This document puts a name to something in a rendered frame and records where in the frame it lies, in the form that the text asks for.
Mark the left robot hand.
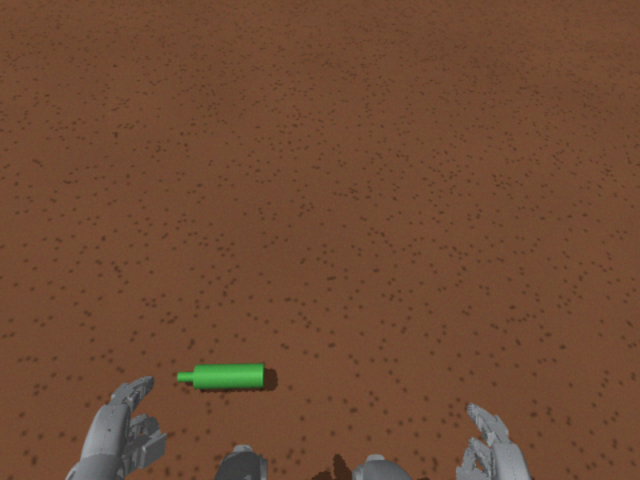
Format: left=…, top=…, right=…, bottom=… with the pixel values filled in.
left=80, top=376, right=167, bottom=477

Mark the bottle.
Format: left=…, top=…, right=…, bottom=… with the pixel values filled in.
left=177, top=363, right=264, bottom=389

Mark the left robot arm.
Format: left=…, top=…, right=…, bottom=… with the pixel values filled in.
left=65, top=454, right=125, bottom=480

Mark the right robot hand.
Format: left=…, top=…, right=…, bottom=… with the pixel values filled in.
left=456, top=403, right=532, bottom=480

